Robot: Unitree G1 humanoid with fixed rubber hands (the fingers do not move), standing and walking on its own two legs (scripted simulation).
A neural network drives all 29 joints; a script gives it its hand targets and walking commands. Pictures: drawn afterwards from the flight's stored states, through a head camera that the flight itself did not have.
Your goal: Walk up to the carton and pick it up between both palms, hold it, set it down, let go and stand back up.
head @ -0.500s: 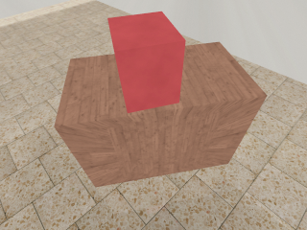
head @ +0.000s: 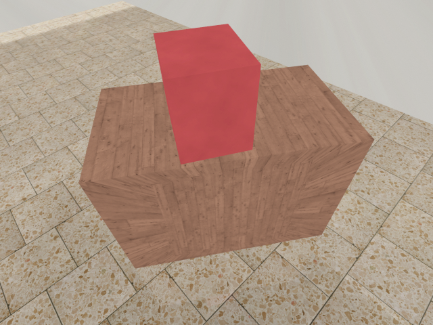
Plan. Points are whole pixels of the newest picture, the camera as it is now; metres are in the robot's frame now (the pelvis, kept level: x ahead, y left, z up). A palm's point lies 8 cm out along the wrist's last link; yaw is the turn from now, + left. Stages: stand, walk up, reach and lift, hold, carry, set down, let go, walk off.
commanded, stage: stand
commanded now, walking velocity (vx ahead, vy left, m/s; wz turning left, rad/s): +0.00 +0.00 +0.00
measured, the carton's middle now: (204, 93) +0.78 +0.09 +0.03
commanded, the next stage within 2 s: walk up in 0.74 s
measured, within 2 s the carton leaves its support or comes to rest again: neither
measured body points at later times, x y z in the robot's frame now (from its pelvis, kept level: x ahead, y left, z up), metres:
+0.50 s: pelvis +0.00 +0.00 +0.01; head +0.01 +0.00 +0.46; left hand +0.00 +0.21 -0.16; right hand -0.01 -0.21 -0.16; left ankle +0.00 +0.12 -0.73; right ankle +0.00 -0.12 -0.73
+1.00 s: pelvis -0.01 +0.00 +0.01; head +0.00 +0.00 +0.46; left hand -0.03 +0.20 -0.16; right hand -0.03 -0.21 -0.16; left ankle -0.01 +0.12 -0.72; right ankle +0.00 -0.13 -0.73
